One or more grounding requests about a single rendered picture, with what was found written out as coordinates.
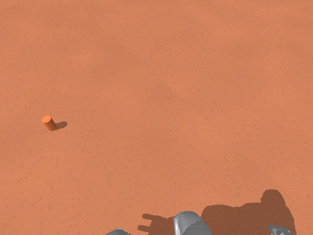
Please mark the right robot hand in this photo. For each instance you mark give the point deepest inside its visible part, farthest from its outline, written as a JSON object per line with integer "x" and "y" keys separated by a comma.
{"x": 276, "y": 230}

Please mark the can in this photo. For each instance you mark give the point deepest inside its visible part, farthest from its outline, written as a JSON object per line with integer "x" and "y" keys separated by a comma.
{"x": 49, "y": 123}

